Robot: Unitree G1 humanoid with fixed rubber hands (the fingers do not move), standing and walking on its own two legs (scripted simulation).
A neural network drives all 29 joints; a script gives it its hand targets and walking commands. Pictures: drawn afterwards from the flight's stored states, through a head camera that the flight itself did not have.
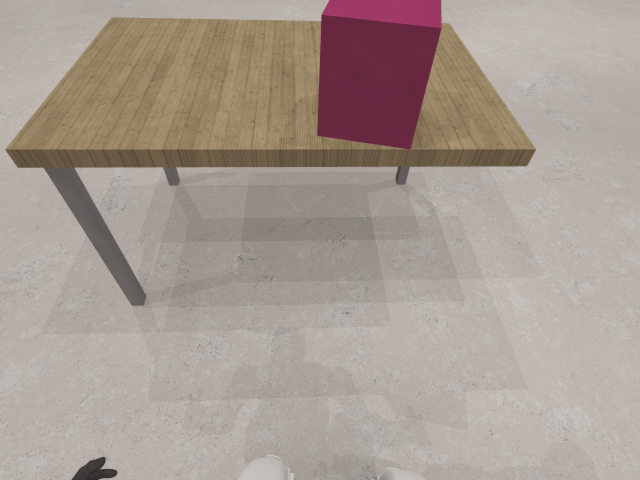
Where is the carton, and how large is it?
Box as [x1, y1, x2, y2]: [317, 0, 441, 148]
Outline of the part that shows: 329,0 321,16 317,135 410,148 441,28 440,0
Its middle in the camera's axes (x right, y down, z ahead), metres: +0.13 -0.37 +0.83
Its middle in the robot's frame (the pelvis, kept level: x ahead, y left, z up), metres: +0.90 -0.09 +0.09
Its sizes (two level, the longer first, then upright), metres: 0.210 0.200 0.250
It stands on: a table, 0.68 m high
